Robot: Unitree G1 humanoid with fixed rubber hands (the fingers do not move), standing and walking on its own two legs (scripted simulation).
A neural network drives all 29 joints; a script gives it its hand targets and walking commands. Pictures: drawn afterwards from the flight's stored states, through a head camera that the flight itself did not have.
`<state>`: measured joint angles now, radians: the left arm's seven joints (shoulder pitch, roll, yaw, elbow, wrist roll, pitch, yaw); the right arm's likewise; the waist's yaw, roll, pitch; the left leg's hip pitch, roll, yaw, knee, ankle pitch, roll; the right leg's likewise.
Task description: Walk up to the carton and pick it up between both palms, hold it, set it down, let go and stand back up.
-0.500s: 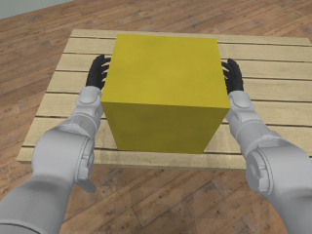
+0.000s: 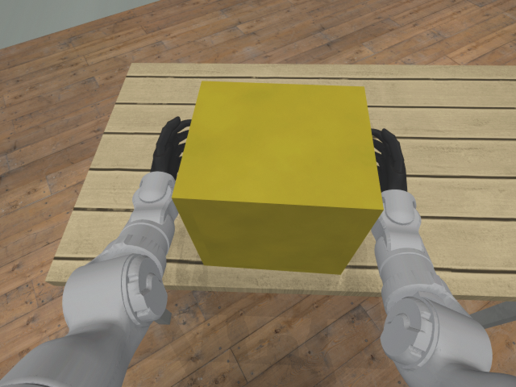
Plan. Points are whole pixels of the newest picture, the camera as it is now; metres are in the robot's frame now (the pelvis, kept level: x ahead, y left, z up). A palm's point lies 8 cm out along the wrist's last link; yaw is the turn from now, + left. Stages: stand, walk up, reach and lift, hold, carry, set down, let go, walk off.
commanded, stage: reach and lift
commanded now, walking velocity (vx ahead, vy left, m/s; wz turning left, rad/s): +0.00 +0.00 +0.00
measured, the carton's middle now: (276, 184) +0.44 +0.00 -0.01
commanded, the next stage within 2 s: none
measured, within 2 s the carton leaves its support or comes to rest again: leaves its support in 1.04 s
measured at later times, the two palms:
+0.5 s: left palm (165, 168) +0.44 +0.18 +0.05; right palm (390, 183) +0.41 -0.18 +0.05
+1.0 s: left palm (158, 183) +0.41 +0.18 +0.06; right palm (391, 195) +0.38 -0.17 +0.05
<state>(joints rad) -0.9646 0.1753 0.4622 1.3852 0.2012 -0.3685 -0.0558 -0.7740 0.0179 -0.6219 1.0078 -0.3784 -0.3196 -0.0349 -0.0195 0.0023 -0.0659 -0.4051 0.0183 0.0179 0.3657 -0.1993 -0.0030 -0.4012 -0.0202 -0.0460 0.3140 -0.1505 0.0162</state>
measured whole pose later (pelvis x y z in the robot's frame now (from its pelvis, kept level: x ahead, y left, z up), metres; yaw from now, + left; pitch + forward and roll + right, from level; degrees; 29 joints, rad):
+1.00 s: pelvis -0.01 +0.00 +0.00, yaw +1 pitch +11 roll -1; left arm -0.84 0.16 0.31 1.25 0.13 -0.25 -0.01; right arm -0.69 -0.02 -0.44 1.06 -0.23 -0.30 -0.09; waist -0.01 -0.01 -0.11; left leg -0.36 0.03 0.04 0.34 -0.17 -0.01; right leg -0.34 -0.02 -0.07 0.26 -0.12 0.01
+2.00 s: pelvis -0.02 -0.01 +0.01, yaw +2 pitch -3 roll -1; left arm -0.64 0.07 0.31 0.54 0.19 0.32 -0.05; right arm -0.61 -0.08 -0.16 0.75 0.05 0.05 -0.11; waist -0.05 -0.04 -0.01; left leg -0.07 0.02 0.02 0.29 -0.17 -0.01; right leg -0.05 -0.02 -0.07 0.24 -0.13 0.01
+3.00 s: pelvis -0.03 -0.01 +0.01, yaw +2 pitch -6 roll -1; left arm -0.62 0.05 0.32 0.21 0.24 0.65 -0.07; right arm -0.64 -0.12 -0.06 0.56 0.19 0.28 -0.14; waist -0.09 -0.04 -0.01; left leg -0.03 0.02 0.01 0.30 -0.16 -0.01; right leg -0.01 -0.01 -0.06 0.24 -0.13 0.00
